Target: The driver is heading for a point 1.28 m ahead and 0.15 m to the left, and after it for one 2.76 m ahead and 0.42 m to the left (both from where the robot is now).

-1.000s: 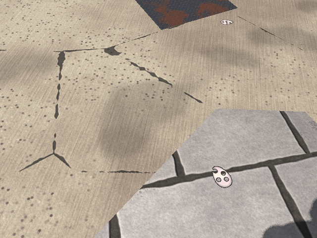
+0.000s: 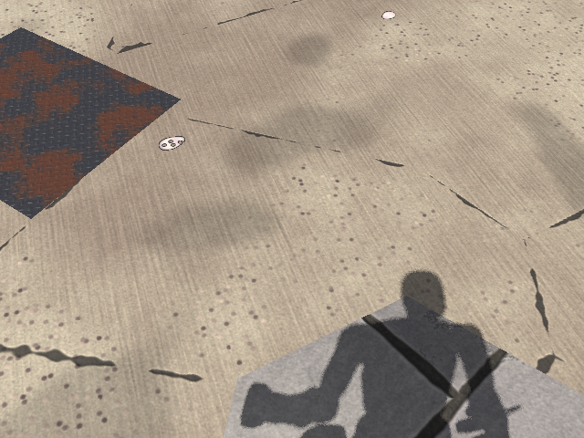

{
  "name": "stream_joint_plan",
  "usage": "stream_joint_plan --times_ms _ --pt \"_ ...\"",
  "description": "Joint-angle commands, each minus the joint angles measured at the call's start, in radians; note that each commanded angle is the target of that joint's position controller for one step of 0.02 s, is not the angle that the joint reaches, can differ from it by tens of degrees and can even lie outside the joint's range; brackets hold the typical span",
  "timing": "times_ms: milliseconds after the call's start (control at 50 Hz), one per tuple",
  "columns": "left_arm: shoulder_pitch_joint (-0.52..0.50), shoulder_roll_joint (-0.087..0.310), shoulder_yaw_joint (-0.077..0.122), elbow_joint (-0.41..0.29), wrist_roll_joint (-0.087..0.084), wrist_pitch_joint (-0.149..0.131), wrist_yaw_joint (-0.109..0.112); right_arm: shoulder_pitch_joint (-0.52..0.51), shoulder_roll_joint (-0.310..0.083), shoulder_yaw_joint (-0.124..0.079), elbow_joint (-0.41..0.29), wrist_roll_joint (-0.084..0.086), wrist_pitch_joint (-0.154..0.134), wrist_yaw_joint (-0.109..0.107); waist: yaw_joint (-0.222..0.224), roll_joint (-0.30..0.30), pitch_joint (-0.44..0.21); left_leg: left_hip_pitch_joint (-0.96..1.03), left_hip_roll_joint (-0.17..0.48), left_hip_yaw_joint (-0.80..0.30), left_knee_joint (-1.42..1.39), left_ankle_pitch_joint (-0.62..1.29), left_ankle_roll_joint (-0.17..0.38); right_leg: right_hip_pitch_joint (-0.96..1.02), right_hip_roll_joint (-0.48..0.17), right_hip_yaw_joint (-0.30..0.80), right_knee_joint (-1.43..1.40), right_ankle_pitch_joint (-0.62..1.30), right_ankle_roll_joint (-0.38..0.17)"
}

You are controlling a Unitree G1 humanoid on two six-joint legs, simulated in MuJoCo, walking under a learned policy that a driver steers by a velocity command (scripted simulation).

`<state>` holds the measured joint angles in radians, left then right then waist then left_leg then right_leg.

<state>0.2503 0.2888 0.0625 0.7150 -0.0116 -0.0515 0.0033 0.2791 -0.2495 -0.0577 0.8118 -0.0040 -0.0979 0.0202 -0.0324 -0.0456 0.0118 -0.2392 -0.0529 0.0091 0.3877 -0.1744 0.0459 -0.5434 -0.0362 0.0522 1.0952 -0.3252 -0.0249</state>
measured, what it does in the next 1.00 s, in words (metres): walks ahead: right foot, then left foot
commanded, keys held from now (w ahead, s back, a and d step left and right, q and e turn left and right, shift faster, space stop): w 1.00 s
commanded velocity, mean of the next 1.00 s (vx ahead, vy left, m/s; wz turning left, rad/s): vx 0.50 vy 0.00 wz -0.04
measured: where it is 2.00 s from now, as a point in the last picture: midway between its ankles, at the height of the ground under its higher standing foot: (288, 236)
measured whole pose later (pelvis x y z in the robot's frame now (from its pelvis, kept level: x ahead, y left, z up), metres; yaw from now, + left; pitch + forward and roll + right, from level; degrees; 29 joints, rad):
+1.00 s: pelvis +0.54 +0.00 +0.00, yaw -1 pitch +1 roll +0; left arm 0.26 0.30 0.05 0.81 -0.01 -0.07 0.00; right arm 0.24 -0.27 -0.04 0.82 -0.01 -0.08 0.03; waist -0.02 -0.04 0.02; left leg -0.27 -0.04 0.05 0.40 -0.16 0.06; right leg -0.52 -0.08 0.03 1.11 -0.32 -0.02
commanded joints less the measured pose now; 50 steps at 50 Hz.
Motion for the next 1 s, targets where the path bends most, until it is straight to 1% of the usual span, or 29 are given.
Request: stream_joint_plan --times_ms 20,120,200,240,260,280,300,320,340,360,380,400,420,460,500,560,620,700,760,780,800,820,840,860,880,900,920,960,1000 --pt "-0.043 0.040 0.007 -0.090 0.007 -0.016 -0.001 -0.024 -0.146 -0.029 -0.049 0.009 -0.015 -0.007 0.014 0.133 -0.009 0.098 0.267 -0.261 -0.229 0.127 0.190 -0.141 -0.070 0.012 -0.133 0.086 0.019" --pt "-0.192 0.017 -0.010 -0.119 0.001 -0.027 -0.016 0.039 -0.186 -0.034 -0.013 0.024 0.001 -0.012 -0.038 0.119 0.006 0.094 0.232 -0.133 -0.232 0.192 0.155 -0.048 -0.040 -0.032 -0.434 0.328 0.034" --pt "-0.284 0.033 -0.007 -0.153 -0.010 -0.033 -0.033 0.107 -0.197 -0.033 0.024 0.031 0.018 -0.012 -0.061 0.125 0.032 0.178 0.277 -0.146 -0.193 0.199 0.139 -0.032 -0.016 -0.040 -0.536 0.316 0.012" --pt "-0.278 0.051 -0.001 -0.159 -0.009 -0.038 -0.040 0.109 -0.213 -0.037 0.035 0.032 0.030 -0.016 -0.038 0.136 0.029 0.225 0.300 -0.152 -0.148 0.265 0.122 0.008 -0.003 -0.046 -0.578 0.255 -0.015" --pt "-0.228 0.068 0.008 -0.147 -0.006 -0.040 -0.040 0.095 -0.223 -0.039 0.035 0.033 0.035 -0.018 0.000 0.139 0.003 0.229 0.293 -0.136 -0.089 0.379 0.108 0.092 0.017 -0.065 -0.609 0.243 -0.033" --pt "-0.120 0.101 0.027 -0.113 0.001 -0.039 -0.035 0.087 -0.216 -0.036 0.035 0.035 0.038 -0.021 0.057 0.126 -0.063 0.209 0.255 -0.095 0.037 0.521 0.086 0.257 0.041 -0.087 -0.639 0.251 -0.059" --pt "0.045 0.154 0.049 -0.074 0.008 -0.037 -0.025 0.077 -0.185 -0.022 0.021 0.023 0.036 -0.023 0.131 0.097 -0.178 0.089 0.208 -0.052 0.249 0.481 0.050 0.515 -0.026 -0.021 -0.607 0.281 -0.104" --pt "0.180 0.261 0.072 -0.059 0.027 -0.030 -0.015 0.139 -0.092 0.010 -0.016 0.001 0.019 -0.021 0.141 -0.114 -0.339 -0.272 0.083 0.019 0.637 0.093 -0.020 0.901 -0.287 0.354 -0.601 0.270 -0.233" --pt "0.214 0.225 0.063 -0.040 0.008 -0.023 -0.020 0.160 -0.095 0.015 -0.007 0.013 -0.001 -0.016 0.142 -0.237 -0.421 -0.466 0.019 -0.078 0.830 -0.400 -0.034 0.973 -0.375 0.667 -0.745 0.115 -0.323" --pt "0.156 0.167 0.042 -0.044 0.002 -0.022 -0.021 0.087 -0.182 -0.010 -0.021 0.037 -0.012 -0.010 0.143 -0.136 -0.269 -0.566 0.082 -0.108 0.905 -0.362 -0.026 0.862 -0.337 0.571 -0.774 0.026 -0.281" --pt "0.092 0.135 0.030 -0.053 0.003 -0.021 -0.020 0.013 -0.183 -0.010 -0.038 0.043 -0.015 -0.007 0.123 -0.084 -0.163 -0.571 0.127 -0.080 0.881 -0.271 -0.018 0.724 -0.290 0.435 -0.793 0.047 -0.246" --pt "0.033 0.110 0.020 -0.054 0.010 -0.022 -0.024 -0.018 -0.170 -0.010 -0.041 0.029 -0.011 -0.010 0.091 -0.029 -0.087 -0.534 0.157 -0.066 0.821 -0.201 -0.024 0.585 -0.246 0.346 -0.830 0.118 -0.229" --pt "-0.008 0.086 0.013 -0.057 0.017 -0.028 -0.028 -0.015 -0.163 -0.015 -0.038 0.016 -0.001 -0.013 0.057 -0.035 -0.051 -0.477 0.183 -0.073 0.764 -0.151 -0.030 0.488 -0.212 0.285 -0.865 0.186 -0.215" --pt "-0.033 0.086 0.015 -0.048 0.016 -0.040 -0.031 0.020 -0.122 -0.009 -0.025 0.014 0.020 -0.013 0.016 -0.053 -0.039 -0.399 0.192 -0.068 0.718 -0.100 -0.045 0.389 -0.189 0.218 -0.919 0.262 -0.221" --pt "-0.021 0.105 0.021 -0.029 0.013 -0.051 -0.028 -0.012 -0.110 -0.006 -0.037 0.008 0.031 -0.018 0.008 -0.034 -0.020 -0.419 0.194 -0.064 0.649 -0.029 -0.062 0.363 -0.182 0.159 -0.947 0.333 -0.230" --pt "0.016 0.124 0.026 0.002 0.010 -0.049 -0.016 -0.117 -0.092 0.001 -0.064 0.002 0.027 -0.013 0.034 -0.009 0.007 -0.437 0.189 -0.059 0.456 0.142 -0.070 0.372 -0.159 0.084 -0.962 0.375 -0.210" --pt "0.067 0.147 0.031 0.034 0.001 -0.043 -0.008 -0.225 -0.076 0.012 -0.090 0.009 0.017 0.000 0.075 -0.006 0.029 -0.382 0.156 -0.032 0.278 0.273 -0.064 0.378 -0.142 0.033 -0.966 0.348 -0.184" --pt "0.139 0.163 0.036 0.085 -0.008 -0.027 -0.005 -0.327 -0.091 0.013 -0.132 0.019 0.010 0.019 0.106 -0.006 0.055 -0.398 0.133 -0.036 0.169 0.246 -0.039 0.499 -0.193 0.049 -0.922 0.338 -0.174" --pt "0.144 0.177 0.042 0.107 -0.011 -0.010 0.003 -0.315 -0.116 0.007 -0.141 0.017 0.003 0.030 0.081 -0.025 0.038 -0.350 0.112 -0.023 0.121 0.132 -0.001 0.587 -0.224 0.061 -0.847 0.454 -0.148" --pt "0.130 0.185 0.044 0.109 -0.011 -0.005 0.005 -0.264 -0.133 -0.002 -0.130 0.015 0.001 0.029 0.048 -0.036 0.006 -0.264 0.087 0.003 0.104 0.103 0.016 0.596 -0.213 0.048 -0.784 0.590 -0.135" --pt "0.118 0.177 0.039 0.109 -0.009 0.001 0.007 -0.146 -0.165 -0.021 -0.094 0.012 0.000 0.024 -0.014 -0.028 -0.066 -0.095 0.055 0.034 0.080 0.110 0.042 0.577 -0.169 0.011 -0.646 0.732 -0.112" --pt "0.122 0.141 0.022 0.095 0.003 0.002 0.011 0.024 -0.224 -0.044 -0.051 0.005 0.001 0.014 -0.080 0.009 -0.198 0.185 0.130 -0.038 0.127 0.161 0.089 0.444 -0.119 -0.031 -0.417 0.651 -0.078" --pt "0.232 0.040 -0.011 0.068 0.010 -0.017 0.003 0.138 -0.327 -0.070 -0.035 -0.008 0.009 0.007 -0.063 0.229 -0.357 0.598 0.387 -0.470 0.102 0.039 0.248 0.031 0.032 -0.088 -0.015 0.257 0.004" --pt "0.214 0.058 -0.011 0.084 0.005 -0.039 -0.001 0.166 -0.261 -0.053 -0.024 0.012 0.016 0.009 -0.083 0.301 -0.419 0.658 0.445 -0.737 -0.048 -0.088 0.295 -0.133 0.089 0.039 0.145 -0.251 0.012" --pt "0.128 0.142 0.013 0.062 -0.022 -0.052 -0.009 0.103 -0.212 -0.034 -0.032 0.018 0.017 0.007 -0.083 0.225 -0.266 0.549 0.413 -0.618 -0.073 -0.170 0.243 -0.232 0.026 0.067 0.216 -0.215 -0.001" --pt "0.056 0.141 0.012 0.042 -0.028 -0.057 -0.009 0.034 -0.187 -0.027 -0.046 0.014 0.018 0.004 -0.060 0.162 -0.163 0.405 0.376 -0.493 -0.093 -0.144 0.210 -0.238 -0.027 0.033 0.184 -0.124 -0.010" --pt "0.017 0.131 0.013 0.035 -0.015 -0.055 -0.005 -0.024 -0.159 -0.019 -0.052 0.006 0.018 0.005 -0.032 0.115 -0.083 0.262 0.337 -0.404 -0.130 -0.075 0.196 -0.207 -0.061 0.013 0.117 -0.053 -0.006" --pt "0.051 0.103 0.016 0.048 -0.002 -0.033 0.000 -0.077 -0.124 -0.008 -0.057 -0.008 0.009 0.010 0.028 0.150 -0.045 0.104 0.288 -0.306 -0.192 0.031 0.182 -0.089 -0.099 0.021 0.039 0.028 0.002" --pt "0.063 0.073 0.011 0.053 0.003 -0.015 0.003 -0.074 -0.137 -0.013 -0.044 0.000 -0.004 0.009 0.047 0.140 -0.035 0.051 0.278 -0.242 -0.235 0.110 0.200 -0.068 -0.107 0.010 -0.011 0.069 0.020"
Keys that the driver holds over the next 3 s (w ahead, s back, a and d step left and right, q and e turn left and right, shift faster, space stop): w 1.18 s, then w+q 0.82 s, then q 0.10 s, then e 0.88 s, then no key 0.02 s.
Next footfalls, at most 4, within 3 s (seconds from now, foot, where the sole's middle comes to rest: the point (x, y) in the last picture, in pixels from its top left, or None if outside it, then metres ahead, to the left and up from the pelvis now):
0.30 right None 0.32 -0.15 -0.78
0.82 left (252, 386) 0.62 0.08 -0.78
1.34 right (347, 284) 0.90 -0.17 -0.78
1.86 left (237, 220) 1.13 0.13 -0.78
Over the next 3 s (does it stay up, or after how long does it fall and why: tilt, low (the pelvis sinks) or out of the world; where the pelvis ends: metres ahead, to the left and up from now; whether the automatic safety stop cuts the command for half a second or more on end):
stays up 1.27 0.14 0.00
